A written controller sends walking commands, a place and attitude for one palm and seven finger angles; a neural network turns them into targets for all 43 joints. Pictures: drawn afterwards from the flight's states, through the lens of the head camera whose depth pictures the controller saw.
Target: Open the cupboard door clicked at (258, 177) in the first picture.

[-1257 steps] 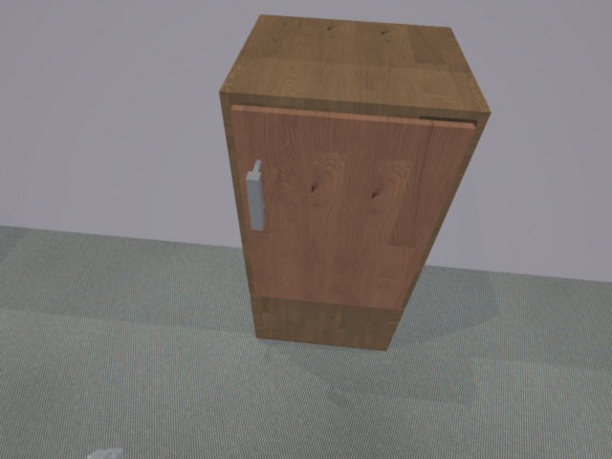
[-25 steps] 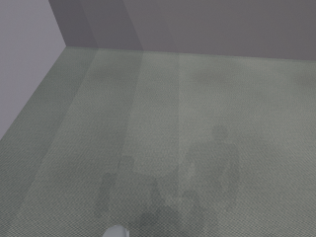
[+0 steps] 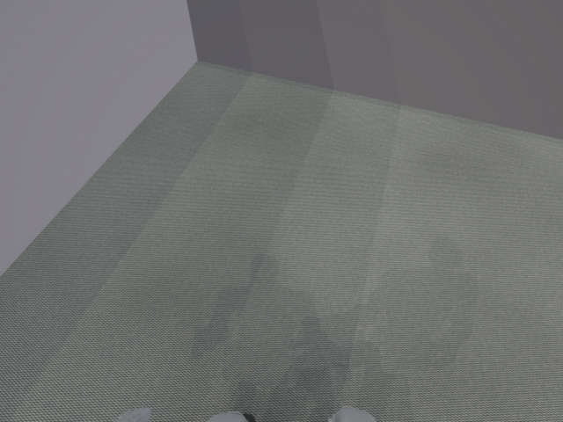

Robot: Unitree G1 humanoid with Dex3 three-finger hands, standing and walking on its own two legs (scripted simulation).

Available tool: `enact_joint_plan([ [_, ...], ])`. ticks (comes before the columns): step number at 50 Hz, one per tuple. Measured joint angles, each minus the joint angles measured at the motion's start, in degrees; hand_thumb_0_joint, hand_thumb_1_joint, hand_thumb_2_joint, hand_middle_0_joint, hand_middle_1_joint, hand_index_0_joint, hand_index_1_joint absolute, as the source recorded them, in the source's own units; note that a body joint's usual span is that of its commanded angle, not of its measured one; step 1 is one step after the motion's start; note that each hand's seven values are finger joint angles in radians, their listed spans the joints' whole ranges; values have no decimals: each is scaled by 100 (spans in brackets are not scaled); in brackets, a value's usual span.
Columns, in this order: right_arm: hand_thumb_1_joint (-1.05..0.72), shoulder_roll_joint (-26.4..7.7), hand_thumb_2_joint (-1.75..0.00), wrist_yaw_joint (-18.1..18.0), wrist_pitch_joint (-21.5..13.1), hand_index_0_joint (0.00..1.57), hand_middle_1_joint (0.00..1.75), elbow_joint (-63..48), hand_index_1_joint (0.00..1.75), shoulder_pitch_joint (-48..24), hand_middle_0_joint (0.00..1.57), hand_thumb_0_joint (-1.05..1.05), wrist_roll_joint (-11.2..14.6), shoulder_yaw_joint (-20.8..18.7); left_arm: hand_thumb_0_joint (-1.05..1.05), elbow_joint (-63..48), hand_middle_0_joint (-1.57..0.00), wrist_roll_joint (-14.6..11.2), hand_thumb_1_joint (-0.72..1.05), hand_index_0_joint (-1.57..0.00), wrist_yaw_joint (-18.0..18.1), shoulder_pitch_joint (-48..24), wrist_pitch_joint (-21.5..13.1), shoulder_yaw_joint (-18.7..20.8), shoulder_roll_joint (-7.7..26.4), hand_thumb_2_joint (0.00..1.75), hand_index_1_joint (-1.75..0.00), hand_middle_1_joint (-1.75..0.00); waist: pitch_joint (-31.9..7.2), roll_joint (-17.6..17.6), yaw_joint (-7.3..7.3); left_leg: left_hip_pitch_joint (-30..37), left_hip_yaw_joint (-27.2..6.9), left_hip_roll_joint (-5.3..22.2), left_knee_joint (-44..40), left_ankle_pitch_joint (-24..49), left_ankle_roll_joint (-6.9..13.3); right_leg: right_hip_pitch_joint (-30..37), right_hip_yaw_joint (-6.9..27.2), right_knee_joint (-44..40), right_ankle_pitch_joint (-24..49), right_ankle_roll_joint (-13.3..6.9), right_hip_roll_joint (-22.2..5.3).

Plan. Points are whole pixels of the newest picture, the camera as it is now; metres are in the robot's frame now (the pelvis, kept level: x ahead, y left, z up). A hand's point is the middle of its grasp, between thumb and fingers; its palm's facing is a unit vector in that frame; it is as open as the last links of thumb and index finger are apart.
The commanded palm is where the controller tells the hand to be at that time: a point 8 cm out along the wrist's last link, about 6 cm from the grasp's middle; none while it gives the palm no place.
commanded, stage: turn to face it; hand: left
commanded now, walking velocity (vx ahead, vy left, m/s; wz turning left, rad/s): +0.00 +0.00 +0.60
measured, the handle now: out of the picture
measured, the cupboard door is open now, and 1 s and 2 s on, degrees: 44 44 44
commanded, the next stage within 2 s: none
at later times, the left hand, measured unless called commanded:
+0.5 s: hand out of the picture +0.01 +0.15 -0.18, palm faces +0.36 -0.90 -0.23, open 7.3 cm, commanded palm none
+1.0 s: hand out of the picture +0.00 +0.06 -0.15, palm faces +0.61 -0.75 -0.26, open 7.3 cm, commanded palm none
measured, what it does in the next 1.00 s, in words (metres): steps to the right, turning left: right foot, then left foot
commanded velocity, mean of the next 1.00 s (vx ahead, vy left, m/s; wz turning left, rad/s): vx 0.00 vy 0.00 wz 0.60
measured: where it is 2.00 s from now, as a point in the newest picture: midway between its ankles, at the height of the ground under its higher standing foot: outside the picture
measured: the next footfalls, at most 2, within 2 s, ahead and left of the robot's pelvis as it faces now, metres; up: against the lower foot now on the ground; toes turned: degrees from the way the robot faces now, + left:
right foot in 0.12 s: +0.07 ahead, -0.17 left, +0.00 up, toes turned +3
left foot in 0.46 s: +0.03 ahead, +0.08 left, +0.00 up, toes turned +25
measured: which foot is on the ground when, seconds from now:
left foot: down 0.00-0.12, up 0.14-0.44, down 0.46-0.74, up 0.76-1.00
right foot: up 0.00-0.10, down 0.12-0.46, up 0.48-0.72, down 0.74-1.00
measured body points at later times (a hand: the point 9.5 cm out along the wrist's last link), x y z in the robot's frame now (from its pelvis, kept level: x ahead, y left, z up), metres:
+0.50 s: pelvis +0.04 -0.06 -0.01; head +0.08 -0.03 +0.43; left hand -0.01 +0.19 -0.17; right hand +0.24 -0.28 -0.14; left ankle +0.00 +0.06 -0.74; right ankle +0.03 -0.18 -0.71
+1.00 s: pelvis +0.08 -0.13 +0.01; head +0.13 -0.11 +0.45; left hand -0.03 +0.10 -0.13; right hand +0.32 -0.27 -0.14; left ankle -0.03 -0.03 -0.67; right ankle +0.13 -0.20 -0.73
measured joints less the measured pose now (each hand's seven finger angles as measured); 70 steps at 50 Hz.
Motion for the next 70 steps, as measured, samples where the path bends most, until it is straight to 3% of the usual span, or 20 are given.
enact_joint_plan([
  [5,-91,-139,-90,61,162,20,30,-96,30,96,21,1,5,-150,0,-264,-20,-3,91,-20,-8,-120,-27,10,128,90,-30,-30,-112,147,-120,-150,-445,12,211,-103,-259,669,-100,-1730,389,-26,141],
  [7,-91,-213,-90,78,229,20,30,-105,30,99,21,1,43,-231,0,-345,-20,41,91,-20,19,-83,-108,3,160,90,-30,-30,-152,97,-73,-422,-434,-47,879,-888,-286,819,-133,-2135,722,-188,92],
  [10,-91,-403,-90,119,312,20,30,-115,30,47,20,1,34,-339,0,-350,-20,64,91,-20,55,0,-85,-78,48,90,-30,-30,-91,124,-113,-888,-125,-56,2619,-1628,-313,1007,-405,-2105,710,-318,-42],
  [13,-91,-475,-90,166,343,20,30,-166,30,-10,20,1,39,-354,0,-319,-20,61,91,-20,58,157,-65,-122,5,90,-30,-30,-91,-39,-137,-955,256,75,3303,-1553,-424,1256,-611,-2370,741,-353,-215],
  [20,-91,-457,-90,218,294,19,30,-346,30,-283,20,1,83,-243,1,-252,-21,79,91,-21,2,365,-115,-177,21,90,-30,-30,101,-363,-8,-69,657,190,1456,-1492,-450,1434,-1172,-2325,553,-343,-489],
  [23,-91,-501,-90,232,190,19,30,-489,30,-368,20,1,68,-173,1,-222,-21,24,91,-21,-33,528,-91,-146,78,90,-30,-30,84,-324,37,470,693,177,280,-539,-236,1228,-1413,-1687,207,-263,-563],
  [25,-91,-420,-90,196,94,19,30,-528,30,-440,20,1,53,-164,1,-143,-21,-2,91,-21,-30,494,40,-112,219,90,-30,-30,103,-427,21,316,572,97,505,-649,-57,771,-1026,-579,-436,-81,-530],
  [29,-91,-277,-90,111,64,20,30,-562,30,-389,20,1,25,-66,1,-92,-21,19,91,-21,1,351,225,-9,389,90,-30,-30,89,-431,84,323,289,101,456,-740,-202,88,-433,704,-423,58,-245],
  [35,-90,-312,-90,97,184,20,30,-494,30,-333,21,1,-5,-69,1,-321,-20,-15,91,-20,-65,208,137,-11,351,90,-30,-30,94,-27,85,355,-196,162,297,-569,-412,317,-218,-687,-41,57,-48],
  [37,-90,-343,-90,112,251,20,30,-497,30,-298,21,1,25,-108,1,-425,-20,-1,91,-20,-75,259,29,-21,349,90,-30,-30,38,60,89,196,-348,138,572,-699,-456,659,-282,-1637,494,-45,-10],
  [39,-90,-409,-90,125,325,20,30,-446,30,-336,21,1,56,-195,1,-448,-20,48,91,-20,-36,262,-54,-60,267,90,-30,-30,93,167,92,-147,-385,49,1546,-1549,-383,665,-441,-1535,626,-329,-39],
  [44,-90,-472,-90,222,423,20,30,-371,30,-380,20,1,47,-286,1,-430,-20,59,91,-20,32,447,-20,-143,48,90,-30,-30,86,102,41,-790,83,28,3751,-1537,-373,1010,-784,-2066,732,-480,-226],
  [48,-91,-376,-90,248,397,20,30,-383,30,-374,20,1,71,-252,1,-379,-21,62,91,-21,39,505,-47,-188,-40,90,-30,-30,105,-112,-15,-489,377,144,2999,-1500,-483,1218,-1086,-2508,908,-526,-336],
  [52,-91,-312,-90,240,361,19,30,-349,30,-415,20,1,95,-191,1,-359,-21,74,91,-21,16,493,-114,-206,-99,90,-30,-30,186,-237,73,30,581,173,1715,-1648,-470,1272,-1417,-2458,821,-516,-432],
  [56,-91,-246,-90,241,273,19,30,-411,30,-475,20,1,102,-126,1,-292,-21,45,91,-21,-17,531,-96,-139,-36,90,-30,-30,203,-337,124,586,723,138,441,-995,-340,1154,-1733,-1952,507,-432,-562],
  [57,-91,-251,-90,243,218,19,30,-452,30,-462,20,1,85,-120,1,-277,-21,20,91,-21,-29,558,-56,-114,-10,90,-30,-30,154,-322,101,645,649,135,225,-756,-126,1012,-1750,-1636,375,-351,-590],
  [60,-91,-119,-90,180,121,20,30,-478,30,-455,20,1,46,-74,1,-161,-21,22,91,-21,-9,398,177,-48,186,90,-30,-30,199,-492,91,491,481,37,477,-896,-4,391,-951,-195,-465,-71,-459],
  [63,-90,-71,-90,92,90,20,30,-451,30,-329,20,1,32,-35,1,-134,-21,24,91,-21,-20,225,239,10,282,90,-30,-30,178,-429,70,537,238,53,241,-763,-107,-36,-482,618,-215,49,-276],
  [66,-90,-102,-90,59,103,20,30,-382,30,-230,21,1,26,-35,1,-227,-20,4,91,-20,-52,105,202,24,310,90,-30,-30,163,-281,74,599,34,85,17,-605,-168,-107,-246,488,3,103,-198],
  [70,-90,-186,-90,75,163,20,30,-326,30,-144,21,1,4,-85,1,-364,-20,-27,91,-20,-58,-5,139,9,313,90,-30,-30,132,-71,13,541,-237,121,39,-586,-299,287,-165,-668,30,100,-73],
])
